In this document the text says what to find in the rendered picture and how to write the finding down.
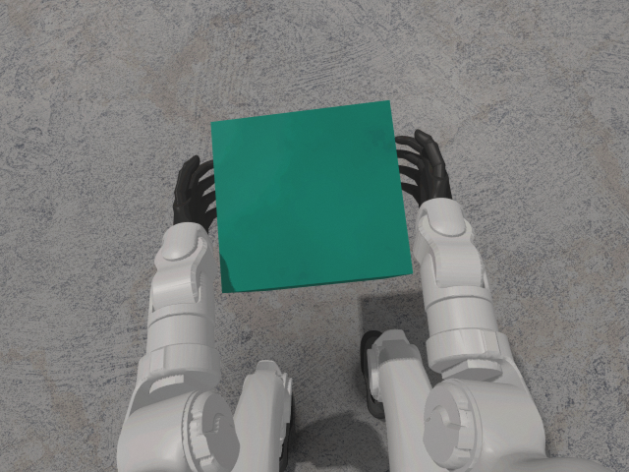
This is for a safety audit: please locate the left robot upper arm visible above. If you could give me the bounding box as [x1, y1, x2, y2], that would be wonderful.
[118, 389, 240, 472]

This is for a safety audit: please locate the right robot upper arm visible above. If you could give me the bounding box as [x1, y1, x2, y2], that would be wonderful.
[423, 379, 614, 472]

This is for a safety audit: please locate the robot right shin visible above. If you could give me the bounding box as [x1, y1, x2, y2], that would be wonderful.
[372, 329, 423, 402]

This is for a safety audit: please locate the carton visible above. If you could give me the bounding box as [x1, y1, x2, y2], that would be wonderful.
[210, 100, 413, 293]

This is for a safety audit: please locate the robot right forearm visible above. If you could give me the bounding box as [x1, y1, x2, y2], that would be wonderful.
[413, 198, 545, 438]

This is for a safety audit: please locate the left robot thigh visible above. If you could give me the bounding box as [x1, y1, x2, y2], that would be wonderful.
[231, 370, 292, 472]

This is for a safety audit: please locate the robot left forearm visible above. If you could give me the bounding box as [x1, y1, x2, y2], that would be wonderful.
[117, 222, 221, 472]

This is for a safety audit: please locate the right robot hand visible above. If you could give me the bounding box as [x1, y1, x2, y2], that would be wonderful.
[395, 129, 452, 208]

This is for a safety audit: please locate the left robot hand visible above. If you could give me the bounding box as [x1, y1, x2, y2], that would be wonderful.
[173, 155, 217, 234]

